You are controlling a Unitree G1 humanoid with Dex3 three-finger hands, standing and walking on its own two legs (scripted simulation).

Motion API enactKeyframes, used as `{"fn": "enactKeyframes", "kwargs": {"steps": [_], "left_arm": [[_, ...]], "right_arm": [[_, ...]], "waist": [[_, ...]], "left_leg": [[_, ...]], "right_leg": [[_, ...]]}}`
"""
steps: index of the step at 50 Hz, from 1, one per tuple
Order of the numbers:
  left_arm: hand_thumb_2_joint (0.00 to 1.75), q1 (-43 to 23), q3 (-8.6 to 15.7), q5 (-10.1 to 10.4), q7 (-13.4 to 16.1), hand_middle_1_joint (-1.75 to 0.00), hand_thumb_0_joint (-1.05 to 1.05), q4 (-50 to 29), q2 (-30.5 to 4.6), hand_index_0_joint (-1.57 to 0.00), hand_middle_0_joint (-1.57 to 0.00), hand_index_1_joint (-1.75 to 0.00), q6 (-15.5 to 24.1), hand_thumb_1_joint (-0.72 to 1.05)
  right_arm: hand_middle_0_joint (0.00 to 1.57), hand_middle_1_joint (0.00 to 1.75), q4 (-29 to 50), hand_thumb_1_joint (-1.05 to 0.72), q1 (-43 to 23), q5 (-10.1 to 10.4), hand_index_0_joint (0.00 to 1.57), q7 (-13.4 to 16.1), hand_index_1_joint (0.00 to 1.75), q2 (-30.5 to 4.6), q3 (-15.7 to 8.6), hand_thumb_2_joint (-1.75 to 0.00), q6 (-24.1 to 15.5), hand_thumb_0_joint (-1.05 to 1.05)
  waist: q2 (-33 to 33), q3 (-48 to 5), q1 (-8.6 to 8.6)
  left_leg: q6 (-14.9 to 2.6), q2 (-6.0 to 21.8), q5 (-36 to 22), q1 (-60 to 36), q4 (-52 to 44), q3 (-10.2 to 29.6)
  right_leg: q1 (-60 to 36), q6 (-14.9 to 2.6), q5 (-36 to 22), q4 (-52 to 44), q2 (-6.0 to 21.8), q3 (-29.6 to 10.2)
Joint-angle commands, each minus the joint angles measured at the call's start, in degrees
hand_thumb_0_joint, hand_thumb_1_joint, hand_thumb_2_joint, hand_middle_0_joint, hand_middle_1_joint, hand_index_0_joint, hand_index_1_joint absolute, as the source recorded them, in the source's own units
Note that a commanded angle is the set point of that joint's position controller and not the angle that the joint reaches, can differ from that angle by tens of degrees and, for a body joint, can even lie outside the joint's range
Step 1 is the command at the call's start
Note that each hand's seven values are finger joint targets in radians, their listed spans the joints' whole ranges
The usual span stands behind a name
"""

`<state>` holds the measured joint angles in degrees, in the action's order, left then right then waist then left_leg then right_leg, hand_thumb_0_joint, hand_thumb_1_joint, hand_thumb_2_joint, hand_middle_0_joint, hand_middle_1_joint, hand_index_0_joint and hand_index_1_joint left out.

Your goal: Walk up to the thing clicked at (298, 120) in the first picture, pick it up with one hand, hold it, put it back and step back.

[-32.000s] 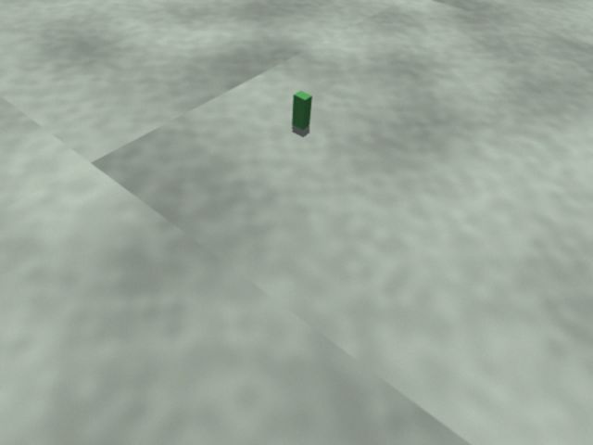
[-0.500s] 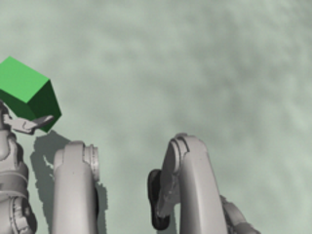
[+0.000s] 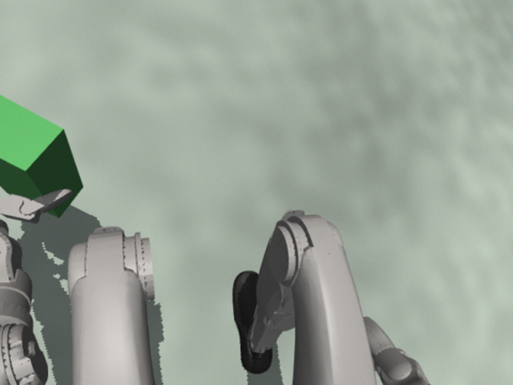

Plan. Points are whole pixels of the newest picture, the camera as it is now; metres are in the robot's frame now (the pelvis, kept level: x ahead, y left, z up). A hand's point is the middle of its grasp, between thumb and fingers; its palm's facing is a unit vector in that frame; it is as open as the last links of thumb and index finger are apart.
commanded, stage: lower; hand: left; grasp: from the side
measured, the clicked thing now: (31, 165) +0.42 +0.26 -0.12
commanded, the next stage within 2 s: loosen in 1.16 s
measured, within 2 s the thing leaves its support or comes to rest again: rests again in 1.66 s
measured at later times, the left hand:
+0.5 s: hand (29, 173) +0.42 +0.27 -0.16, palm faces +0.38 -0.93 -0.03, open 12.9 cm
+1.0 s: hand (34, 177) +0.42 +0.28 -0.18, palm faces +0.38 -0.92 -0.02, open 12.8 cm
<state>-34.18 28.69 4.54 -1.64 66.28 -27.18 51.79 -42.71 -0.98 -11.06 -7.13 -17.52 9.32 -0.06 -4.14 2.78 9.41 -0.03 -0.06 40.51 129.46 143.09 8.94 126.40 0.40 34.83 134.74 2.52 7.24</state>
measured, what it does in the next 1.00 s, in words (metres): stands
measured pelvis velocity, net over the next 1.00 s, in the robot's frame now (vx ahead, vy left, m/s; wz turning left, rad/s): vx -0.02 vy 0.01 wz -0.09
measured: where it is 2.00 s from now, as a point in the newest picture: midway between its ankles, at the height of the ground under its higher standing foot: (196, 357)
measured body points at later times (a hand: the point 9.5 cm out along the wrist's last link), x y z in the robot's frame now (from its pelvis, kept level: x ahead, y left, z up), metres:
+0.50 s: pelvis -0.01 +0.01 -0.02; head +0.23 +0.13 +0.34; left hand +0.39 +0.32 -0.15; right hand +0.12 -0.27 -0.09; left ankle +0.08 +0.12 -0.28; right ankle +0.12 -0.12 -0.28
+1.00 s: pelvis -0.02 +0.01 -0.03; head +0.22 +0.16 +0.32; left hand +0.40 +0.32 -0.18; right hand +0.12 -0.26 -0.08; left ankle +0.08 +0.12 -0.28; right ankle +0.12 -0.12 -0.28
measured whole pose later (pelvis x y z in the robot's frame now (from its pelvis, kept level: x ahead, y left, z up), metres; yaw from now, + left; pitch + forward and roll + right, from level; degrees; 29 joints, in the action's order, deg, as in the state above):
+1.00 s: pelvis -0.02 +0.01 -0.03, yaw -5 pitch +15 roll -15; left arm -35.3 32.3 2.7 3.2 78.1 -41.4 60.3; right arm -36.3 -7.2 -18.2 -9.2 -20.6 22.8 -1.0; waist -12.4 14.5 13.5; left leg -0.7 0.1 39.7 128.1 150.9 16.5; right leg 121.7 2.5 31.0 136.1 0.1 13.1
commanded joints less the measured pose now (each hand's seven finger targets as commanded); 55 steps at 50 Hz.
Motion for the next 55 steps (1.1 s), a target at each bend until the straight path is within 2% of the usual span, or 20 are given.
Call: {"fn": "enactKeyframes", "kwargs": {"steps": [1, 2, 4, 9, 11, 13, 16, 19, 22, 23, 26, 28, 29, 32, 36, 39, 41, 44, 47, 55], "left_arm": [[1.17, -14.5, 2.6, 0.7, 0.1, -1.32, 0.00, -8.5, -13.6, -1.14, -1.12, -1.33, 7.3, -0.16], [1.17, -14.5, 2.0, 0.3, -0.1, -1.32, 0.00, -8.8, -13.9, -1.13, -1.11, -1.32, 7.8, -0.15], [1.16, -15.4, 3.7, 0.1, 0.1, -1.31, 0.00, -10.1, -16.4, -1.13, -1.11, -1.31, 8.7, -0.12], [1.14, -15.6, 3.7, 0.4, 0.7, -1.28, 0.00, -8.4, -17.0, -1.11, -1.09, -1.29, 10.0, -0.11], [1.14, -17.4, 3.1, 0.2, 1.0, -1.29, 0.00, -8.3, -17.3, -1.12, -1.10, -1.29, 10.4, -0.13], [1.12, -16.7, 4.2, -0.2, 1.4, -1.28, 0.00, -7.8, -19.6, -1.11, -1.09, -1.28, 10.8, -0.14], [1.13, -15.6, 3.9, -0.6, 1.9, -1.28, 0.00, -7.1, -19.1, -1.11, -1.09, -1.28, 11.3, -0.11], [1.13, -15.3, 3.0, -0.4, 2.1, -1.28, 0.00, -4.3, -18.0, -1.11, -1.09, -1.28, 11.5, -0.09], [1.13, -15.7, 4.6, -0.5, 2.5, -1.28, 0.00, -3.7, -21.5, -1.12, -1.09, -1.27, 12.1, -0.11], [1.14, -15.0, 3.7, -0.6, 2.4, -1.28, 0.00, -2.5, -20.2, -1.12, -1.10, -1.28, 12.1, -0.07], [1.16, -16.3, 5.0, -0.2, 3.0, -1.28, 0.00, -2.6, -22.5, -1.13, -1.10, -1.28, 13.0, -0.05], [1.17, -15.8, 5.2, 0.2, 3.0, -1.30, 0.00, -1.5, -22.2, -1.13, -1.11, -1.30, 13.2, -0.06], [1.17, -15.9, 5.5, 0.1, 3.3, -1.29, 0.00, -1.9, -23.5, -1.13, -1.11, -1.30, 13.6, -0.05], [1.16, -16.4, 5.7, -0.3, 3.6, -1.28, 0.00, -0.9, -24.2, -1.13, -1.11, -1.28, 14.3, -0.03], [1.17, -15.2, 5.9, -0.7, 3.8, -1.28, 0.00, -0.5, -25.5, -1.12, -1.10, -1.28, 14.5, 0.00], [1.17, -14.5, 4.5, -1.1, 3.8, -1.28, 0.00, 0.0, -24.8, -1.11, -1.09, -1.28, 14.2, -0.02], [1.16, -16.7, 4.9, -1.0, 4.2, -1.27, 0.00, -0.5, -26.2, -1.11, -1.10, -1.27, 14.5, -0.02], [1.18, -15.3, 3.9, -1.3, 4.5, -1.28, 0.00, 1.3, -24.7, -1.12, -1.10, -1.28, 14.5, 0.00], [1.17, -16.5, 4.2, -1.2, 4.7, -1.28, 0.00, 0.5, -26.8, -1.13, -1.11, -1.28, 15.0, 0.02], [1.18, -14.6, 3.3, -1.9, 5.7, -1.27, 0.00, 2.4, -25.8, -1.13, -1.11, -1.27, 15.3, 0.06]], "right_arm": [[0.20, 0.30, 2.5, -0.93, 6.4, -1.2, 0.20, 0.4, 0.30, -15.9, -3.2, -0.91, -0.1, 0.00], [0.20, 0.30, 2.5, -0.93, 5.9, -1.4, 0.20, 0.2, 0.30, -15.9, -2.9, -0.91, -0.1, 0.00], [0.20, 0.30, 2.4, -0.93, 6.0, -1.9, 0.20, 0.2, 0.30, -16.3, -2.4, -0.91, 0.0, 0.00], [0.20, 0.30, 2.5, -0.94, 5.1, -3.0, 0.20, 0.0, 0.30, -17.5, -0.5, -0.91, 0.0, 0.00], [0.20, 0.30, 2.9, -0.94, 4.1, -3.5, 0.20, -0.1, 0.30, -17.9, 0.1, -0.91, 0.0, 0.00], [0.20, 0.30, 3.0, -0.94, 3.5, -3.8, 0.20, 0.0, 0.30, -18.2, 0.4, -0.91, 0.0, 0.00], [0.20, 0.30, 3.8, -0.93, 2.8, -4.5, 0.20, -0.3, 0.30, -19.1, 1.1, -0.91, 0.2, 0.00], [0.20, 0.30, 4.0, -0.94, 2.4, -4.8, 0.20, -0.6, 0.30, -20.0, 1.9, -0.91, 0.0, 0.00], [0.20, 0.30, 5.4, -0.93, 0.9, -5.1, 0.20, -0.6, 0.30, -20.4, 2.6, -0.91, 0.1, 0.00], [0.20, 0.30, 5.6, -0.93, 0.7, -5.2, 0.20, -0.7, 0.30, -20.4, 2.9, -0.91, 0.0, 0.00], [0.20, 0.30, 6.0, -0.92, 0.2, -5.6, 0.20, -0.9, 0.30, -20.6, 3.8, -0.91, -0.2, 0.00], [0.20, 0.30, 6.3, -0.92, 0.2, -5.8, 0.20, -0.9, 0.30, -20.8, 4.3, -0.91, -0.4, 0.00], [0.20, 0.30, 6.2, -0.93, -0.2, -5.9, 0.20, -1.0, 0.30, -21.0, 4.6, -0.91, -0.5, 0.00], [0.20, 0.30, 6.5, -0.92, -0.9, -6.3, 0.20, -0.9, 0.30, -21.6, 5.1, -0.91, -0.5, 0.00], [0.20, 0.30, 6.6, -0.92, -1.3, -6.8, 0.20, -1.0, 0.30, -21.9, 5.8, -0.91, -0.6, 0.00], [0.20, 0.30, 7.1, -0.92, -2.1, -7.1, 0.20, -1.0, 0.30, -22.0, 6.1, -0.91, -0.6, 0.00], [0.20, 0.30, 7.2, -0.92, -2.4, -7.1, 0.20, -1.0, 0.30, -22.4, 6.5, -0.91, -0.8, 0.00], [0.20, 0.30, 7.5, -0.92, -2.9, -7.3, 0.20, -1.1, 0.30, -22.9, 6.6, -0.91, -0.8, 0.00], [0.20, 0.30, 7.6, -0.91, -3.2, -7.4, 0.20, -1.2, 0.30, -22.8, 7.0, -0.91, -0.9, 0.00], [0.20, 0.30, 7.7, -0.91, -3.5, -7.9, 0.20, -1.5, 0.30, -23.4, 7.6, -0.91, -0.9, 0.00]], "waist": [[14.8, -36.1, 1.79], [16.0, -35.9, 1.60], [17.2, -37.6, 1.81], [20.0, -36.2, 3.44], [20.6, -34.1, 4.48], [20.9, -33.3, 3.80], [22.5, -32.5, 4.52], [22.1, -30.3, 5.86], [21.0, -29.4, 5.87], [21.0, -28.5, 6.33], [20.3, -28.7, 6.34], [19.5, -28.5, 7.20], [19.9, -28.1, 6.66], [20.6, -27.2, 7.58], [21.4, -27.3, 7.48], [22.1, -26.2, 7.64], [22.1, -25.4, 8.23], [22.2, -24.3, 8.68], [21.8, -24.0, 8.46], [23.1, -22.1, 9.17]], "left_leg": [[-0.08, 0.2, -7.4, -22.3, -15.9, -2.3], [0.16, 0.2, -7.4, -22.5, -16.2, -2.3], [0.28, 0.5, -8.6, -23.9, -15.6, -2.1], [0.85, 0.8, -10.3, -25.8, -15.1, -0.9], [0.87, 1.0, -8.3, -25.2, -15.0, -0.5], [0.80, 1.0, -6.8, -24.4, -14.8, -0.6], [1.44, 1.4, -8.5, -26.6, -15.2, 0.6], [1.64, 1.6, -9.0, -26.8, -15.0, 1.9], [1.20, 1.5, -6.9, -24.5, -14.1, 1.6], [1.23, 1.6, -6.7, -24.3, -14.2, 1.8], [1.09, 1.6, -7.0, -23.5, -13.0, 1.8], [0.81, 1.7, -6.8, -23.1, -12.4, 1.9], [0.84, 1.7, -7.1, -22.5, -12.2, 1.7], [1.22, 2.0, -6.6, -23.8, -12.8, 2.8], [1.36, 2.2, -7.7, -24.5, -12.3, 2.9], [1.41, 2.3, -7.5, -24.7, -12.3, 2.9], [1.40, 2.4, -6.5, -24.0, -12.4, 3.4], [1.81, 2.7, -6.0, -25.7, -13.2, 4.6], [1.42, 2.5, -4.7, -23.9, -12.6, 4.3], [2.27, 3.1, -6.6, -26.5, -13.9, 6.1]], "right_leg": [[-21.6, -1.82, -7.4, -10.8, -3.4, 2.3], [-21.2, -2.01, -7.2, -10.2, -3.6, 2.5], [-22.2, -1.94, -8.4, -9.7, -3.7, 2.7], [-22.0, -2.00, -10.1, -8.3, -3.8, 4.0], [-21.0, -1.97, -8.8, -8.5, -3.8, 4.4], [-20.8, -1.95, -7.8, -8.5, -3.8, 4.5], [-20.1, -1.99, -9.2, -7.4, -3.6, 5.5], [-19.4, -1.87, -9.9, -6.8, -3.6, 6.3], [-20.4, -1.62, -8.6, -7.3, -3.8, 6.5], [-20.4, -1.60, -8.7, -7.3, -3.8, 6.7], [-21.7, -1.50, -8.9, -7.6, -4.2, 6.5], [-22.9, -1.29, -9.2, -8.1, -4.3, 6.6], [-23.5, -1.30, -9.4, -7.9, -4.3, 6.5], [-22.0, -1.34, -9.2, -7.3, -4.4, 7.6], [-22.8, -1.37, -10.1, -7.2, -4.7, 7.8], [-22.7, -1.38, -10.1, -7.2, -4.9, 8.0], [-22.2, -1.39, -9.4, -7.0, -5.0, 8.5], [-20.8, -1.22, -9.1, -6.6, -4.7, 9.2], [-21.7, -1.20, -8.5, -7.0, -5.1, 9.3], [-20.5, -1.20, -9.9, -5.9, -5.0, 10.5]]}}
